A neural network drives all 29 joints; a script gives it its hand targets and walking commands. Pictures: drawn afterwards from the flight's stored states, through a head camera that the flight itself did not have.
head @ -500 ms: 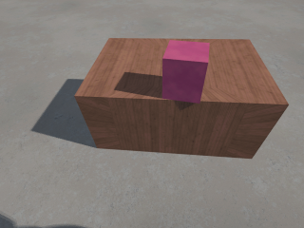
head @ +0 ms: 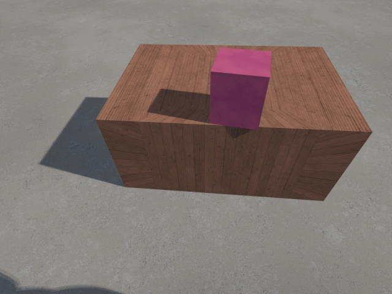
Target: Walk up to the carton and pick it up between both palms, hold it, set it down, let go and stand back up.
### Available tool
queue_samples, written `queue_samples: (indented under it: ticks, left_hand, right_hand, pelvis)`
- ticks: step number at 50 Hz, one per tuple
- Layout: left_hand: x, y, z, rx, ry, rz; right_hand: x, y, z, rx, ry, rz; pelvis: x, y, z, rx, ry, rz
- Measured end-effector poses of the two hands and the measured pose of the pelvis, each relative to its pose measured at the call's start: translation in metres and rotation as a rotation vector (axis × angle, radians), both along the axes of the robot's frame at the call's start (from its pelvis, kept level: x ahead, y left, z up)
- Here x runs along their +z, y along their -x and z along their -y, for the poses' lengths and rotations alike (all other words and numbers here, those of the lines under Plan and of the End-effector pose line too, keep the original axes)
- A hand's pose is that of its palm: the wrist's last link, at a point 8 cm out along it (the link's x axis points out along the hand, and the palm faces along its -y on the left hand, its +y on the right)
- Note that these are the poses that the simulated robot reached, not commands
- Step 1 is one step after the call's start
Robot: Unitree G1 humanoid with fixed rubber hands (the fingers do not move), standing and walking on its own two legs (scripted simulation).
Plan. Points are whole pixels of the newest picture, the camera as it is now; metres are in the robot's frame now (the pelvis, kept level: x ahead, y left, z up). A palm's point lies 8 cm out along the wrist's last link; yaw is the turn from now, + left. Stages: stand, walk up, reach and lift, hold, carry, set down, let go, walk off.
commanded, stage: stand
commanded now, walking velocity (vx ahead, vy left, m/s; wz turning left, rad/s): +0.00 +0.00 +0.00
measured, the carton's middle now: (239, 89) +0.91 -0.18 -0.10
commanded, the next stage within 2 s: none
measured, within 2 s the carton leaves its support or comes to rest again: neither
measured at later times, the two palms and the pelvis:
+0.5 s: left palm out of the picture -0.02 +0.21 -0.15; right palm out of the picture -0.03 -0.19 -0.15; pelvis +0.00 +0.01 +0.00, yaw -1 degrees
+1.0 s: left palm out of the picture -0.02 +0.21 -0.15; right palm out of the picture -0.03 -0.18 -0.15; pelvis +0.00 +0.01 +0.00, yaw -1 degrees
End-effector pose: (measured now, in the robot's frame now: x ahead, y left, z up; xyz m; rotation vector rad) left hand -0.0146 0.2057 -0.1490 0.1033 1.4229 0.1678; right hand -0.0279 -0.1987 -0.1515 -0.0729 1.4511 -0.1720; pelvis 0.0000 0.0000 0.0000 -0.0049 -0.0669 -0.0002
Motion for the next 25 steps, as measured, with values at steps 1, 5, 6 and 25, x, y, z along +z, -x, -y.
queue_samples:
  ticks: [1,5,6,25]
  left_hand:
    - [0.000,0.000,0.000,0.000,0.001,-0.003]
    - [-0.001,0.003,0.002,0.004,0.010,-0.008]
    - [-0.001,0.003,0.002,0.004,0.010,-0.012]
    - [0.000,0.003,-0.006,-0.008,0.002,-0.022]
  right_hand:
    - [0.000,0.000,0.000,0.002,0.002,0.000]
    - [0.000,-0.003,0.000,0.006,0.005,0.002]
    - [0.000,-0.004,-0.001,0.005,0.004,0.005]
    - [-0.001,-0.003,-0.011,-0.006,-0.004,0.015]
  pelvis:
    - [0.000,0.000,0.000,0.000,0.000,0.000]
    - [0.000,0.000,-0.002,-0.005,-0.002,-0.002]
    - [0.000,0.000,-0.002,-0.004,-0.003,-0.003]
    - [0.000,0.000,-0.009,-0.009,-0.002,-0.005]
